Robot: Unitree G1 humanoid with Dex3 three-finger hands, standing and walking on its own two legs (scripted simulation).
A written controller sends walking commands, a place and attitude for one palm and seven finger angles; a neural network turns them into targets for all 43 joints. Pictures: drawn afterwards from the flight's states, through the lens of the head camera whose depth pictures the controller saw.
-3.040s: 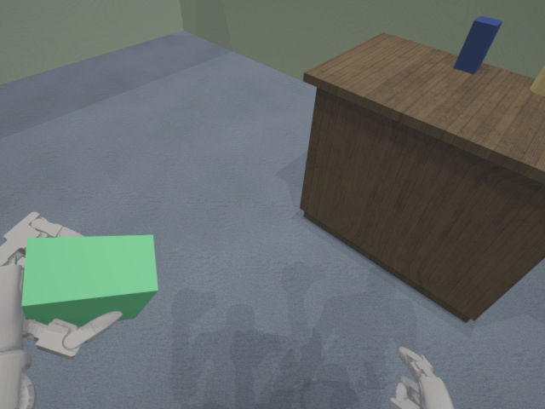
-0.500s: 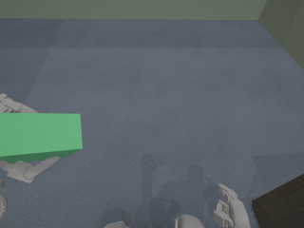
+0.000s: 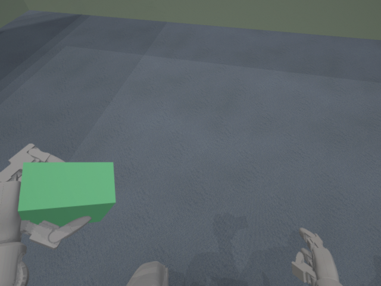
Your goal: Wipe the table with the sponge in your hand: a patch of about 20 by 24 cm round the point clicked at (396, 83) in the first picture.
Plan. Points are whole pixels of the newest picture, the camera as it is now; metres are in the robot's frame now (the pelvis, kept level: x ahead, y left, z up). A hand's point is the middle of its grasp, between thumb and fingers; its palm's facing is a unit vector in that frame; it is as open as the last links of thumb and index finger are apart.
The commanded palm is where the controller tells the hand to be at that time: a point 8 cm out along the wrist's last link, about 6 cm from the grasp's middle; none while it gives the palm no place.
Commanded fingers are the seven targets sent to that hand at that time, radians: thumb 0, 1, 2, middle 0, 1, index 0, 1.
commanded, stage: walk to a spot facing it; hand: left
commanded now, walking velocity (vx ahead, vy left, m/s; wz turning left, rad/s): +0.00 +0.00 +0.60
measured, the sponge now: (81, 196) +0.23 +0.18 +0.14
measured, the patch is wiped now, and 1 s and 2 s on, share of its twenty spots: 0.00 0.00 0.00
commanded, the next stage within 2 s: none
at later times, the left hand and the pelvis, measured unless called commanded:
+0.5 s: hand out of the picture +0.10 +0.26 +0.18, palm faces +0.55 -0.66 -0.50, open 10.6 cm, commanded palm +0.05 +0.30 +0.18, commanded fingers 0.00 0.10 1.30 -1.20 -1.60 -1.20 -1.60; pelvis -0.02 -0.02 -0.01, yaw +17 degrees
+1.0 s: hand out of the picture -0.07 +0.24 +0.19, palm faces +0.80 -0.43 -0.41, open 10.6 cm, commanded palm -0.13 +0.25 +0.18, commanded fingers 0.00 0.10 1.30 -1.20 -1.60 -1.20 -1.60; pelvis -0.10 -0.07 -0.01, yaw +35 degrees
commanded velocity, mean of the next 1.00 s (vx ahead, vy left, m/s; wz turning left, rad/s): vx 0.11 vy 0.00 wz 0.59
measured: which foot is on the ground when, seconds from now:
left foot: up 0.00-0.16, down 0.18-0.56, up 0.58-0.98, down 1.00-1.00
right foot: down 0.00-0.18, up 0.20-0.54, down 0.56-1.00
